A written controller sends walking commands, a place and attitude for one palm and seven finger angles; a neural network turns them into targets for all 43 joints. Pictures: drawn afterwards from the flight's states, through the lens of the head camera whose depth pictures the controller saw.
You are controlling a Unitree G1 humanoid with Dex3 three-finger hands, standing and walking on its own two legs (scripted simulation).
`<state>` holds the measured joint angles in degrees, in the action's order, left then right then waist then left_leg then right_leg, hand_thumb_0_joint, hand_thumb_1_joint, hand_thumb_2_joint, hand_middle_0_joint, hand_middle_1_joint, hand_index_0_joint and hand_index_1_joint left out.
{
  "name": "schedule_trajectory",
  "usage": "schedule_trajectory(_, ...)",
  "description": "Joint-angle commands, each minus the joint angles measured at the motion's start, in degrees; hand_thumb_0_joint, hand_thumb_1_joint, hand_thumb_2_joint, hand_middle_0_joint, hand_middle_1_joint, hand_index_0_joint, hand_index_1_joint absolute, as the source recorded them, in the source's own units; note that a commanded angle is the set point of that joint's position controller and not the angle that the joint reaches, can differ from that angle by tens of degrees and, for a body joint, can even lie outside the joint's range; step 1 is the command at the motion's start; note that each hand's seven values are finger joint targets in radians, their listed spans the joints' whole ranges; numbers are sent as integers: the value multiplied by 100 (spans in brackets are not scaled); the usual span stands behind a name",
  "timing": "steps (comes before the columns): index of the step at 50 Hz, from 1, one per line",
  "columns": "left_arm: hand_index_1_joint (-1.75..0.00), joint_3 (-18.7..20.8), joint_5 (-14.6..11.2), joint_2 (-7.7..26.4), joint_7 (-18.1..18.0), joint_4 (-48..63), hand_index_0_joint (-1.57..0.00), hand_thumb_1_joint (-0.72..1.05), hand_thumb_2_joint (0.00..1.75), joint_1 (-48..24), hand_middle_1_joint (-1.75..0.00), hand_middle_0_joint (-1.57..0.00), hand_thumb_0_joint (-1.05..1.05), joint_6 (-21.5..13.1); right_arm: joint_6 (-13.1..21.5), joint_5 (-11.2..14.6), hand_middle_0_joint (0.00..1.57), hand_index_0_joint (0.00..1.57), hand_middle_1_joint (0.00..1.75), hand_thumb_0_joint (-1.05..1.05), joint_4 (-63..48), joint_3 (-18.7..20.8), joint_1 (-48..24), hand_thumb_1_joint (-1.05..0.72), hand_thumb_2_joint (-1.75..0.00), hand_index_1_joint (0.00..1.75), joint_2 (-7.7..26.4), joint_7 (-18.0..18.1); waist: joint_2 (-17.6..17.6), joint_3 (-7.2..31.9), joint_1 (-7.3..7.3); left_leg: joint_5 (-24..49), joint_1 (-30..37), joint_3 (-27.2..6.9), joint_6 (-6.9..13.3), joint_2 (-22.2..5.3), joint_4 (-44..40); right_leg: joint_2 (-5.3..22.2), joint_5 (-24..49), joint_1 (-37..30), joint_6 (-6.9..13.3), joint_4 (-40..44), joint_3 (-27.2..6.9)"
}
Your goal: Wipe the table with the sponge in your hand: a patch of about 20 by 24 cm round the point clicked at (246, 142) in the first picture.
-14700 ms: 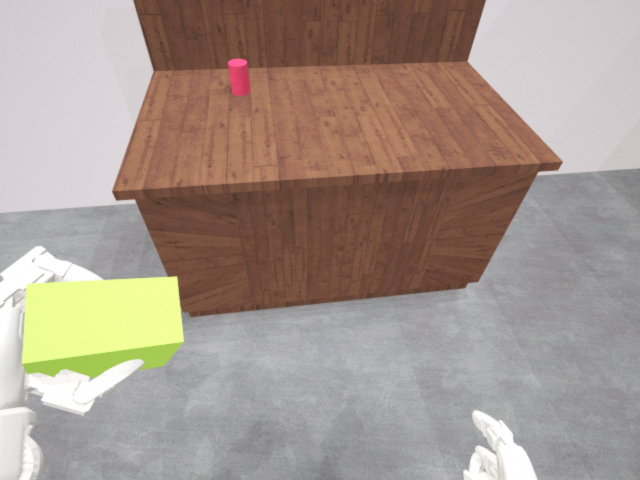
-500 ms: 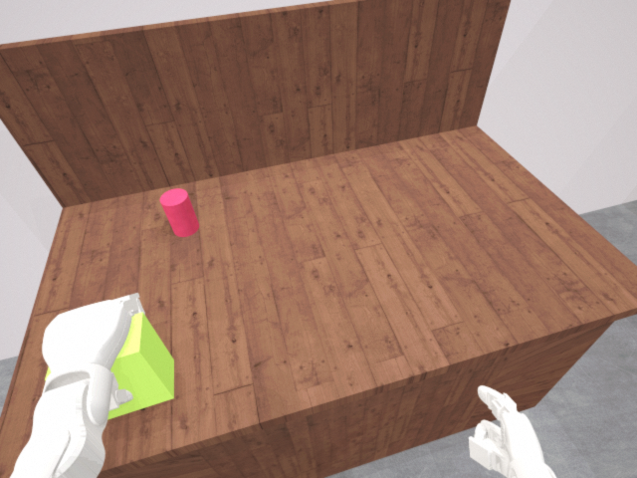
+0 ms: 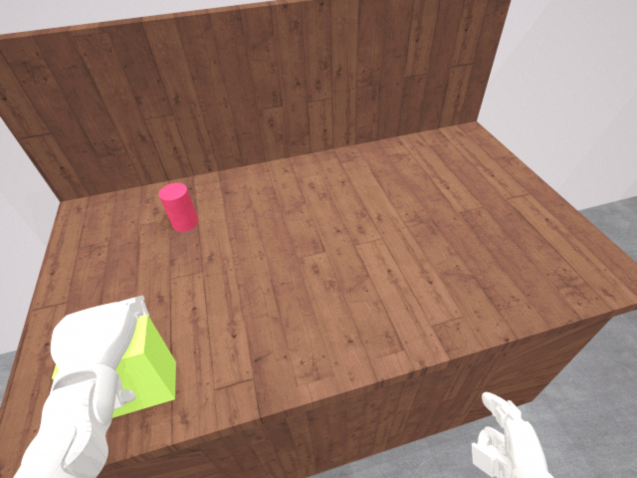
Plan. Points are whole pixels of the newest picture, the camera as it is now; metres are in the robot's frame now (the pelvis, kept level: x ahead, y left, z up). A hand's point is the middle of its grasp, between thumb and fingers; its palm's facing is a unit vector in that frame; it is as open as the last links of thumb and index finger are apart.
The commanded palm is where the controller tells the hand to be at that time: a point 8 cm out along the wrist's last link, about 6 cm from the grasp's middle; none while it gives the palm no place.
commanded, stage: move the sponge above the wiping area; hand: left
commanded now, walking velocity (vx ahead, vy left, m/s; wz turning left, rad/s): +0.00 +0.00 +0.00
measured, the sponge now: (127, 376) +0.22 +0.31 -0.02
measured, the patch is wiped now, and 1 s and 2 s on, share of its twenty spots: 0.00 0.00 0.00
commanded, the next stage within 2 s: lower the sponge onto the table in 0.50 s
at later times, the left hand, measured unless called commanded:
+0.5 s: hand (120, 355) +0.23 +0.31 +0.02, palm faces -0.07 -0.08 -0.99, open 10.1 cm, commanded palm +0.20 +0.30 +0.08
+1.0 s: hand (118, 364) +0.22 +0.31 +0.02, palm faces -0.07 -0.08 -0.99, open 10.1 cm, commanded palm +0.19 +0.30 +0.07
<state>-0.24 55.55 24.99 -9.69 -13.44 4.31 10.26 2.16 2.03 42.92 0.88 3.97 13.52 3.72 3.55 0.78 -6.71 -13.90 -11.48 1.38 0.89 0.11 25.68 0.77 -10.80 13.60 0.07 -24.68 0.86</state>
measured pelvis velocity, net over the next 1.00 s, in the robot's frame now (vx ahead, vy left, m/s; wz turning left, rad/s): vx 0.01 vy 0.00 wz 0.00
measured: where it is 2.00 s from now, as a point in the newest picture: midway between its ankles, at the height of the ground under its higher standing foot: outside the picture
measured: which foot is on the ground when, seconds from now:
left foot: down 0.00-1.00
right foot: down 0.00-1.00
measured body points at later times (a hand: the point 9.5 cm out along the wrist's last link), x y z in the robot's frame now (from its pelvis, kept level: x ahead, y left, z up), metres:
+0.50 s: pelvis +0.00 +0.00 +0.00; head +0.00 -0.02 +0.45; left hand +0.23 +0.31 +0.07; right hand +0.23 -0.21 -0.09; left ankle +0.00 +0.11 -0.74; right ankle +0.03 -0.12 -0.74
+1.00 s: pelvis +0.01 +0.00 +0.00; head +0.00 -0.03 +0.45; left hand +0.22 +0.31 +0.07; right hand +0.24 -0.22 -0.09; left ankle +0.00 +0.11 -0.74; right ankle +0.03 -0.12 -0.74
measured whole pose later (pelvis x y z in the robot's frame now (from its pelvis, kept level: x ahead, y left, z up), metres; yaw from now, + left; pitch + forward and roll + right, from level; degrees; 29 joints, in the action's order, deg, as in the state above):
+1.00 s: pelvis +0.01 +0.00 +0.00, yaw +0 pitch -1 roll +0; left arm -1.5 55.7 24.1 -10.1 -10.2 7.2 11.9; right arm 1.6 1.8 42.7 1.0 3.0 13.9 3.3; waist 3.8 0.6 -7.7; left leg -14.1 -9.8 1.0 0.6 -0.2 25.0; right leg 0.4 -11.0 11.8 0.3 -23.8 1.0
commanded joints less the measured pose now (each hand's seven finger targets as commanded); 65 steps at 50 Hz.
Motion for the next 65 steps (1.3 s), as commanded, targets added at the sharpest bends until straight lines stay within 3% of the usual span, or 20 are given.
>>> schedule_trajectory(1, -160, 615, 102, 1208, -308, 1177, -120, 10, 130, -1048, -160, -120, 0, 1, 287, 2, 20, 20, 30, 0, -984, 224, -903, -90, -90, 30, 710, 30, 1, 1147, -2, 1196, 181, -467, 42, 42, -391, -118, 528, -494, 399, 284, -343)
schedule_trajectory(5, -160, 794, 128, 1459, -344, 1293, -120, 10, 130, -1116, -160, -120, 0, 77, 258, -3, 20, 20, 30, 0, -988, 229, -971, -90, -90, 30, 763, 17, 83, 1055, -41, 1101, 234, -537, 33, 51, -396, -141, 426, -436, 429, 353, -500)
schedule_trajectory(8, -160, 535, 141, 1158, -362, 1307, -120, 10, 130, -939, -160, -120, 0, 97, 305, -9, 20, 20, 30, 0, -1007, 247, -957, -90, -90, 30, 718, -1, 13, 1081, -27, 1245, 287, -521, 38, 25, -353, -122, 529, -417, 406, 316, -376)
schedule_trajectory(10, -160, 718, 124, 1393, -371, 1400, -120, 10, 130, -1104, -160, -120, 0, 137, 280, -10, 20, 20, 30, 0, -988, 227, -980, -90, -90, 30, 753, 18, 8, 1038, -33, 1109, 299, -573, 33, 32, -391, -150, 423, -407, 427, 358, -495)
schedule_trajectory(23, -160, 522, 180, 1293, -270, 1145, -120, 10, 130, -1400, -160, -120, 0, 199, 268, 11, 20, 20, 30, 0, -932, 202, -973, -90, -90, 30, 731, 57, -20, 992, 25, 1075, 309, -475, 57, 84, -384, -139, 427, -397, 421, 406, -421)
schedule_trajectory(25, -160, 760, 156, 1495, -273, 1401, -120, 10, 130, -1229, -160, -120, 0, 158, 258, -6, 20, 20, 30, 0, -984, 215, -997, -90, -90, 30, 760, 38, 174, 1191, -64, 1281, 392, -532, 32, 87, -390, -160, 608, -590, 463, 359, -514)
schedule_trajectory(26, -160, 489, 147, 1155, -254, 1464, -120, 10, 130, -1093, -160, -120, 0, 135, 275, -6, 20, 20, 30, 0, -1051, 209, -993, -90, -90, 30, 688, 24, 156, 1285, -44, 1432, 410, -463, 58, 83, -350, -128, 785, -651, 431, 311, -410)
schedule_trajectory(30, -160, 815, 110, 1400, -258, 1447, -120, 10, 130, -666, -160, -120, 0, 203, 201, -26, 20, 20, 30, 0, -999, 228, -1011, -90, -90, 30, 769, -39, -22, 1091, -107, 1574, 373, -538, 21, 64, -349, -143, 957, -645, 463, 344, -549)
schedule_trajectory(31, -160, 483, 96, 1039, -238, 1579, -120, 10, 130, -699, -160, -120, 0, 195, 212, -16, 20, 20, 30, 0, -1076, 212, -1018, -90, -90, 30, 709, -50, -62, 1161, -43, 1607, 361, -489, 40, 46, -348, -117, 1001, -661, 420, 300, -410)
schedule_trajectory(33, -160, 610, 104, 1147, -252, 1538, -120, 10, 130, -440, -160, -120, 0, 226, 202, -31, 20, 20, 30, 0, -1044, 231, -1038, -90, -90, 30, 738, -67, -120, 1110, -102, 1690, 379, -508, 34, 49, -319, -101, 1111, -659, 426, 314, -455)
schedule_trajectory(40, -160, 690, 161, 1355, -308, 1918, -120, 10, 130, -883, -160, -120, 0, 133, 259, -42, 20, 20, 30, 0, -1030, 242, -1094, -90, -90, 30, 736, -16, 130, 1109, -73, 1449, 544, -553, 57, 61, -331, -144, 774, -553, 463, 395, -600)
schedule_trajectory(41, -160, 422, 145, 1046, -306, 1942, -120, 10, 130, -857, -160, -120, 0, 102, 285, -38, 20, 20, 30, 0, -1061, 236, -1072, -90, -90, 30, 676, -15, 122, 1141, -15, 1448, 548, -520, 75, 42, -327, -121, 755, -532, 426, 380, -480)
schedule_trajectory(44, -160, 544, 150, 1185, -318, 1569, -120, 10, 130, -875, -160, -120, 0, 128, 272, -46, 20, 20, 30, 0, -940, 248, -1041, -90, -90, 30, 735, 3, -196, 903, -5, 1262, 437, -485, 70, 61, -330, -111, 655, -424, 415, 471, -522)
schedule_trajectory(50, -160, 753, 152, 1406, -316, 1349, -120, 10, 130, -949, -160, -120, 0, 170, 238, -22, 20, 20, 30, 0, -911, 222, -1064, -90, -90, 30, 768, 25, -16, 960, -73, 1054, 352, -493, 43, 101, -422, -147, 427, -504, 455, 487, -619)
schedule_trajectory(51, -160, 462, 136, 1041, -301, 1432, -120, 10, 130, -886, -160, -120, 0, 128, 263, -9, 20, 20, 30, 0, -979, 231, -1060, -90, -90, 30, 696, 11, 85, 1051, -28, 1157, 372, -414, 69, 83, -393, -122, 546, -527, 423, 424, -472)
schedule_trajectory(55, -160, 712, 144, 1276, -323, 1239, -120, 10, 130, -742, -160, -120, 0, 94, 237, -36, 20, 20, 30, 0, -920, 255, -1011, -90, -90, 30, 761, -8, -86, 906, -63, 1146, 294, -489, 48, 80, -373, -152, 540, -447, 452, 461, -599)
schedule_trajectory(56, -160, 449, 133, 979, -317, 1222, -120, 10, 130, -757, -160, -120, 0, 81, 250, -22, 20, 20, 30, 0, -971, 236, -1006, -90, -90, 30, 709, -14, -91, 920, -18, 1114, 255, -450, 69, 72, -378, -132, 516, -421, 418, 427, -476)
schedule_trajectory(60, -160, 733, 232, 1334, -437, 1241, -120, 10, 130, -989, -160, -120, 0, 9, 255, -49, 20, 20, 30, 0, -928, 277, -967, -90, -90, 30, 772, 2, -25, 1073, -80, 1092, 283, -503, 44, 69, -357, -156, 475, -396, 453, 389, -587)
schedule_trajectory(63, -160, 409, 283, 990, -528, 1098, -120, 10, 130, -1107, -160, -120, 0, -25, 292, -33, 20, 20, 30, 0, -911, 296, -929, -90, -90, 30, 721, -9, 4, 1009, 21, 1050, 253, -450, 50, 49, -292, -144, 450, -212, 422, 347, -470)
schedule_trajectory(65, -160, 702, 262, 1268, -598, 1038, -120, 10, 130, -1020, -160, -120, 0, 12, 273, -31, 20, 20, 30, 0, -891, 298, -906, -90, -90, 30, 768, 7, -10, 1072, -53, 986, 210, -518, 35, 57, -322, -167, 380, -286, 448, 342, -561)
